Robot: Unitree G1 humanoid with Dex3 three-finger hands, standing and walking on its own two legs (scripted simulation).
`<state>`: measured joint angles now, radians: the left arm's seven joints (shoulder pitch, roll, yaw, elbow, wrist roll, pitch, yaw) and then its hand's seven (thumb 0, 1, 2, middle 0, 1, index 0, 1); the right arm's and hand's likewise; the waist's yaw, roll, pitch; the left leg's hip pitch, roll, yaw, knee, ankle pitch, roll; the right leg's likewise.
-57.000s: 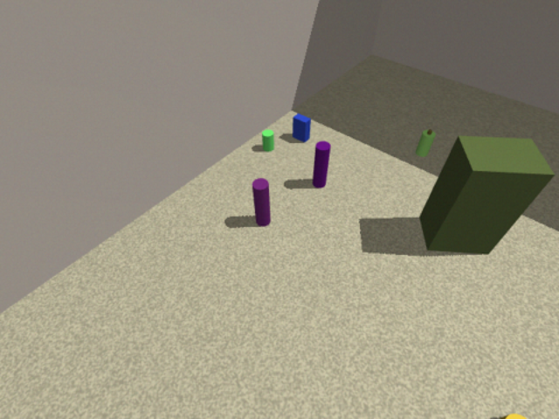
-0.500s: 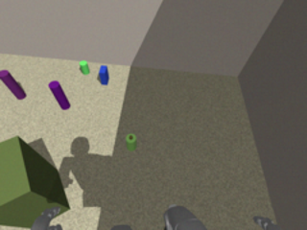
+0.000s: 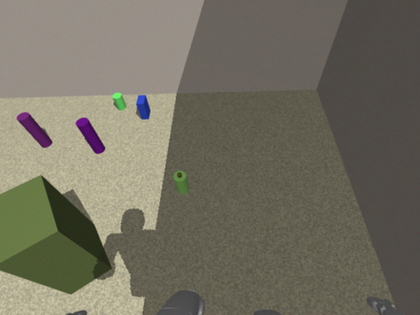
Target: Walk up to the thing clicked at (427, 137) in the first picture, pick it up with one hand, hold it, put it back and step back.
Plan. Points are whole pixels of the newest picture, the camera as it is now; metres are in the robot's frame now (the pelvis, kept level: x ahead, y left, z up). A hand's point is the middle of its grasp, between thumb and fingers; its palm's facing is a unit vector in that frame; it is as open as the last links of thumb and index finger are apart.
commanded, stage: step back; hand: left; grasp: from the side
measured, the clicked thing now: (181, 181) +0.80 +0.22 -0.68
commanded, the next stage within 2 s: stand in 1.66 s
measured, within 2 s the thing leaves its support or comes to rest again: neither
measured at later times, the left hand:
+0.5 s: hand out of the picture -0.10 +0.23 -0.17, palm faces +0.00 -0.93 -0.36, open 7.4 cm
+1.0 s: hand out of the picture -0.20 +0.20 -0.14, palm faces +0.11 -0.91 -0.41, open 7.4 cm
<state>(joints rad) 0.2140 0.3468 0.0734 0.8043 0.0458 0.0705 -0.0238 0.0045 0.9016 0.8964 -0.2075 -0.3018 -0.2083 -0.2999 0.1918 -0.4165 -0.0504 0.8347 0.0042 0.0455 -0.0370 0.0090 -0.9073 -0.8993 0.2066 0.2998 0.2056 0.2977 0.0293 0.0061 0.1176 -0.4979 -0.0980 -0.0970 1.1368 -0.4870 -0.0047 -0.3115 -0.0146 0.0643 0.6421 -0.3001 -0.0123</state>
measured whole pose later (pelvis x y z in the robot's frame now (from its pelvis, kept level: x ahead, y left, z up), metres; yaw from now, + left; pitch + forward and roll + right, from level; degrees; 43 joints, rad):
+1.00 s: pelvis -0.23 -0.08 +0.00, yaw +5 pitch -2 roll +2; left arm 0.25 0.39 0.06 0.93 0.02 0.01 0.00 0.00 0.90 0.90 -0.20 -0.30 -0.21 -0.30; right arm 0.25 -0.35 -0.05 0.95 -0.04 -0.01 0.03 0.01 -0.91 -0.90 0.21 0.30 0.21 0.30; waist 0.02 -0.01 0.07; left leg -0.24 -0.04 0.00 0.58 -0.30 0.03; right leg -0.32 -0.04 0.00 0.83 -0.51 -0.02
